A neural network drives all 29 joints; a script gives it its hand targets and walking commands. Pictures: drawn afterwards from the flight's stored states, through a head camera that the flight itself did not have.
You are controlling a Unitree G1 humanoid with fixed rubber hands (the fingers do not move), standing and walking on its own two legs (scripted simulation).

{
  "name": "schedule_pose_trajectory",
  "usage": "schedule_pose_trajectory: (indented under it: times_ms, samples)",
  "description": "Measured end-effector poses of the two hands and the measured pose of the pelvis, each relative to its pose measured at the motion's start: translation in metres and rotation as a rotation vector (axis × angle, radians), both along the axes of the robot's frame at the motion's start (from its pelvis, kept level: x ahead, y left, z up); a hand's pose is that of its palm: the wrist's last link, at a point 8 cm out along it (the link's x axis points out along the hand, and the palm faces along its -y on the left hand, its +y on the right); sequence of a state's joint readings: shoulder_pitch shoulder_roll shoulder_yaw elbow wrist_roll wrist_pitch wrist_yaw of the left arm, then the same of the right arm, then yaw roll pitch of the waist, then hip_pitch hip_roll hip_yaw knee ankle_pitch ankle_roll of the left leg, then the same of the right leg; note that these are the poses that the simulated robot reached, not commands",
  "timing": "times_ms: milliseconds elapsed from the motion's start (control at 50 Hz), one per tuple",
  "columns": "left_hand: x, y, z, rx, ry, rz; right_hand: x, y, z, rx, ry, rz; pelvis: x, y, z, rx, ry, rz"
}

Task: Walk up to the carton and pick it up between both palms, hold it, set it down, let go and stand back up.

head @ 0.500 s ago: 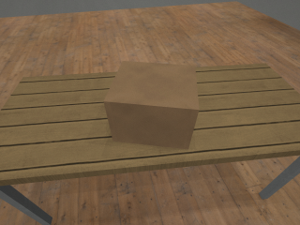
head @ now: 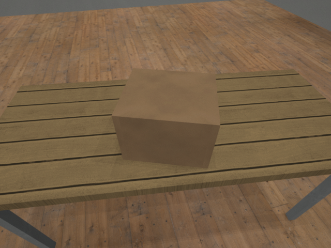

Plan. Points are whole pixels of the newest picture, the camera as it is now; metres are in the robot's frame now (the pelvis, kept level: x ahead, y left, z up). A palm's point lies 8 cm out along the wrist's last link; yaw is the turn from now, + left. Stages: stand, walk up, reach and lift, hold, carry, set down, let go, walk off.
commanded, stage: stand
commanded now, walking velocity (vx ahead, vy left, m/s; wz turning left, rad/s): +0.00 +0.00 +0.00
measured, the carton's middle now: (169, 116) +0.56 -0.01 -0.01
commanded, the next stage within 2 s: none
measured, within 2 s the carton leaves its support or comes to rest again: neither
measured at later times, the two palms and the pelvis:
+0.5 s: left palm out of the picture +0.01 +0.24 -0.14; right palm out of the picture -0.01 -0.24 -0.14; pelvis +0.01 +0.00 +0.00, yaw -1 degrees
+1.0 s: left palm out of the picture +0.01 +0.24 -0.14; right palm out of the picture +0.00 -0.23 -0.14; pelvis +0.02 +0.00 +0.00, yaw -1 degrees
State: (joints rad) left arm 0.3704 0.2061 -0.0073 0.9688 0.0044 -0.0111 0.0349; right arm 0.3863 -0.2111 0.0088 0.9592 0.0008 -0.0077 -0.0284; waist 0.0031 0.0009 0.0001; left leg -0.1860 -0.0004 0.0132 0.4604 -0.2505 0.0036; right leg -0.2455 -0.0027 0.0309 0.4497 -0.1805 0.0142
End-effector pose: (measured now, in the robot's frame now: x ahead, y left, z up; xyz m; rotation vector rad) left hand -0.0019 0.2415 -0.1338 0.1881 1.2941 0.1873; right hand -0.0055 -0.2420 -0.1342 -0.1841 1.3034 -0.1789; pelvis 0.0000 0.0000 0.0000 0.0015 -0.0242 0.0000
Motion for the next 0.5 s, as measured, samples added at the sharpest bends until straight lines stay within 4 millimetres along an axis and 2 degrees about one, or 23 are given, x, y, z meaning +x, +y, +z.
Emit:
schedule_pose_trajectory:
  times_ms: [500]
  samples:
    - [0.0087, -0.0037, -0.0032, -0.011, 0.033, 0.002, -0.0011, 0.0057, -0.0011, 0.002, 0.042, -0.028, 0.0102, 0.0013, 0.0014, 0.0, 0.001, -0.011]
